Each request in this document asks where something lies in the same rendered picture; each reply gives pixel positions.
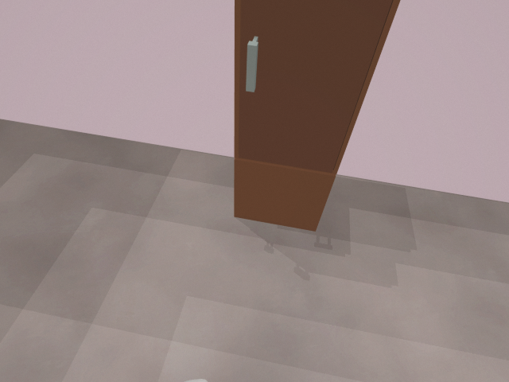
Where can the handle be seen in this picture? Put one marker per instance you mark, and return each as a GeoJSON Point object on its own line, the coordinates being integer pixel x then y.
{"type": "Point", "coordinates": [252, 57]}

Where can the cupboard door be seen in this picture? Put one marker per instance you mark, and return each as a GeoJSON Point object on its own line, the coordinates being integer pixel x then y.
{"type": "Point", "coordinates": [313, 57]}

